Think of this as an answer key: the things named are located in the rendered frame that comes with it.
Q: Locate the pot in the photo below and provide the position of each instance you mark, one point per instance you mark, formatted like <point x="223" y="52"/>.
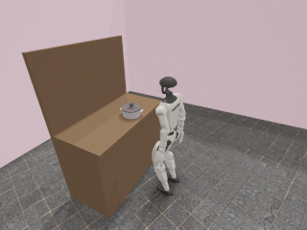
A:
<point x="132" y="115"/>

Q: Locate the robot right upper arm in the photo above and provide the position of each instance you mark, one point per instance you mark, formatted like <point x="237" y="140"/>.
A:
<point x="181" y="106"/>

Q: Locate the robot left forearm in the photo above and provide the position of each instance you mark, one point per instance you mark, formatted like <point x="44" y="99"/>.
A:
<point x="163" y="141"/>

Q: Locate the left robot hand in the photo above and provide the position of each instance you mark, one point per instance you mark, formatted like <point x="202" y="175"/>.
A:
<point x="159" y="157"/>

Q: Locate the lid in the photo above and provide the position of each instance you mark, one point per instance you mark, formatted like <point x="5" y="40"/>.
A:
<point x="131" y="109"/>

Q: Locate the table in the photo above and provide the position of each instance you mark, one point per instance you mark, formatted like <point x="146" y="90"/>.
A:
<point x="80" y="88"/>

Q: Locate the robot right forearm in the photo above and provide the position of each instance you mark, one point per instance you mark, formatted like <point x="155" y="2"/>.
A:
<point x="180" y="124"/>

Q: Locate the right robot hand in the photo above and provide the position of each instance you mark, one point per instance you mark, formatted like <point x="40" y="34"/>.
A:
<point x="180" y="133"/>

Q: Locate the robot right shin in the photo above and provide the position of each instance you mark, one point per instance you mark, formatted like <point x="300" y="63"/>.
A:
<point x="171" y="166"/>

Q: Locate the robot left upper arm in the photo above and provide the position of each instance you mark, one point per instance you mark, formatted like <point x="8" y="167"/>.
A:
<point x="161" y="112"/>

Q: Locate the robot right foot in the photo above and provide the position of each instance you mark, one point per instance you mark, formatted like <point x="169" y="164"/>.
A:
<point x="169" y="177"/>

